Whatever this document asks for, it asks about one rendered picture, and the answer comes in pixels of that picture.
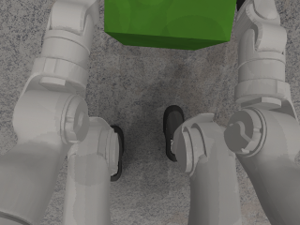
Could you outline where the left robot forearm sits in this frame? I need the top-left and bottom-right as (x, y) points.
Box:
(12, 0), (99, 131)

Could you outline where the robot left upper arm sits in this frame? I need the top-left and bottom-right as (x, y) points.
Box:
(0, 89), (90, 225)

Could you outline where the carton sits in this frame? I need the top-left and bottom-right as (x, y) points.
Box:
(104, 0), (237, 51)

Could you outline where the right robot foot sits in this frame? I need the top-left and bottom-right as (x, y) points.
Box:
(163, 105), (185, 162)

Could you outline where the right robot forearm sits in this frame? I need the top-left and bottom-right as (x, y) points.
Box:
(232, 0), (299, 124)

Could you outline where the robot right hand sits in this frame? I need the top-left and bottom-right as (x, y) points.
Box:
(236, 0), (246, 11)

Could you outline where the robot right upper arm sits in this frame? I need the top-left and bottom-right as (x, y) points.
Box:
(223, 107), (300, 225)

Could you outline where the robot right thigh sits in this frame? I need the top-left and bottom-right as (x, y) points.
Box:
(177, 122), (242, 225)

